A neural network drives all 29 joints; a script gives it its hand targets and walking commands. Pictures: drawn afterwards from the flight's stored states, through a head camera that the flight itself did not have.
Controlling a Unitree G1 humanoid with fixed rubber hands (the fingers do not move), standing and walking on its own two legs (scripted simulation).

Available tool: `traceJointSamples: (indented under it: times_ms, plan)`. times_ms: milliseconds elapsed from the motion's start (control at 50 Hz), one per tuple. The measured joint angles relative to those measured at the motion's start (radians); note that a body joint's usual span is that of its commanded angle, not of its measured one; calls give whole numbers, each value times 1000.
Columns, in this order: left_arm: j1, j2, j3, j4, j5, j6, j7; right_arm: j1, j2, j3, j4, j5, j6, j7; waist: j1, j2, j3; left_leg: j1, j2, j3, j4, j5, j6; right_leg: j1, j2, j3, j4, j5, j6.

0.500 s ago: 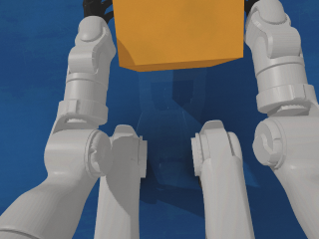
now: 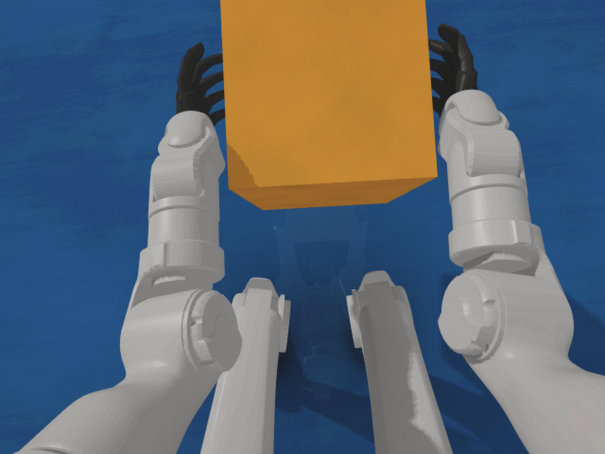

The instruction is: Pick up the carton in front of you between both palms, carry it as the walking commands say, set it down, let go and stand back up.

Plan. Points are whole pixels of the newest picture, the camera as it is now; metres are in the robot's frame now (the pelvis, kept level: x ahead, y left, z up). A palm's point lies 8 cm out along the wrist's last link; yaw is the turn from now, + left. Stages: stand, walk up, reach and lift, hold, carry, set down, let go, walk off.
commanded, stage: reach and lift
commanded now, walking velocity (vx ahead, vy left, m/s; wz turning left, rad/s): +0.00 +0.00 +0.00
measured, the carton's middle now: (323, 124) +0.52 -0.03 -0.13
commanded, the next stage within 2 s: none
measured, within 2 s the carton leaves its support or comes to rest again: neither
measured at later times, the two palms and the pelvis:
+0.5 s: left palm (111, 92) +0.46 +0.13 +0.11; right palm (537, 65) +0.45 -0.17 +0.10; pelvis +0.05 +0.00 +0.14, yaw -1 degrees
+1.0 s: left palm out of the picture +0.41 +0.14 +0.25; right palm out of the picture +0.40 -0.16 +0.25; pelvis +0.10 +0.00 +0.26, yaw -2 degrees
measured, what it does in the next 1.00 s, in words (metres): rises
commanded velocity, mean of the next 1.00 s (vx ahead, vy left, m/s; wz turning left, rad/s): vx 0.00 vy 0.00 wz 0.00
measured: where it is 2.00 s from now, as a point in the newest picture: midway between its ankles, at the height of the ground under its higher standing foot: (319, 358)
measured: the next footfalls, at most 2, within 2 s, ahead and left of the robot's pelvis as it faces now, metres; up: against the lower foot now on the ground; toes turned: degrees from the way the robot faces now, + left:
none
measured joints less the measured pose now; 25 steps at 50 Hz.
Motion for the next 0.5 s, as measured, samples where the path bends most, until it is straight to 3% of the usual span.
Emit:
traceJointSamples:
  times_ms: [500]
  plan:
    - [421,-77,-92,-27,-9,-56,-19,439,130,51,-70,13,-54,-19,6,-10,-116,626,28,-29,-450,22,38,631,-18,10,-456,18,-27]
